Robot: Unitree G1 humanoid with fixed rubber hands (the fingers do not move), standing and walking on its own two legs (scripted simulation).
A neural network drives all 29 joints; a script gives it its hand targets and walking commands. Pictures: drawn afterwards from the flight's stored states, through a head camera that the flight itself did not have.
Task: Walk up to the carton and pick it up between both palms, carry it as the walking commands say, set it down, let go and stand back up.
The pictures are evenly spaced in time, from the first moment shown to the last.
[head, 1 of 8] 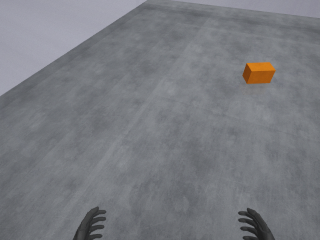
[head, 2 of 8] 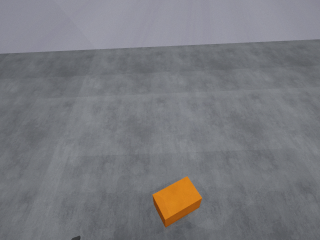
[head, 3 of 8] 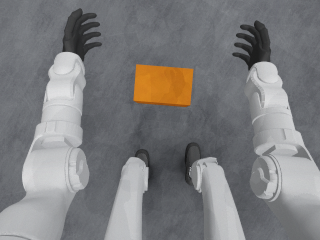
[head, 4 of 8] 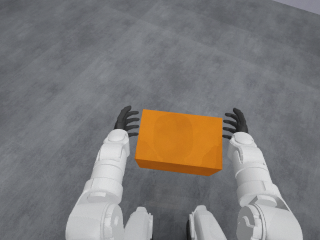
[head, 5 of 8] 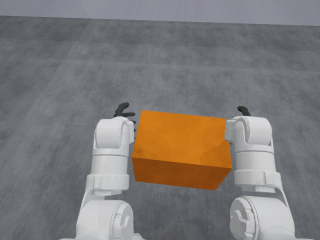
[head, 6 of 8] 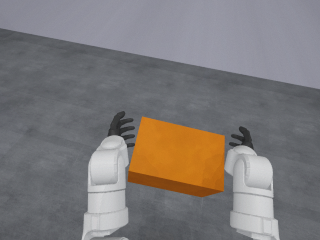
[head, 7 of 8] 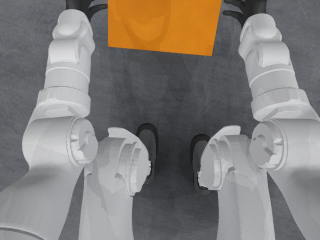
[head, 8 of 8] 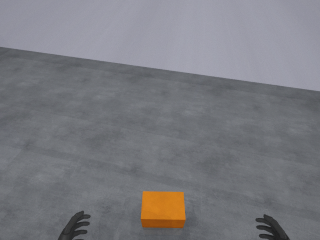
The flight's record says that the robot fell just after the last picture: no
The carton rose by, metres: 0.72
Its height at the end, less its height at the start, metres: +0.00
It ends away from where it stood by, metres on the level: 1.63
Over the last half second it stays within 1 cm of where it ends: yes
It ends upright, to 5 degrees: yes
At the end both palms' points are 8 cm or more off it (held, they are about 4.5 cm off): yes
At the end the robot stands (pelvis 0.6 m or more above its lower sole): yes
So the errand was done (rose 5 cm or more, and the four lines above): yes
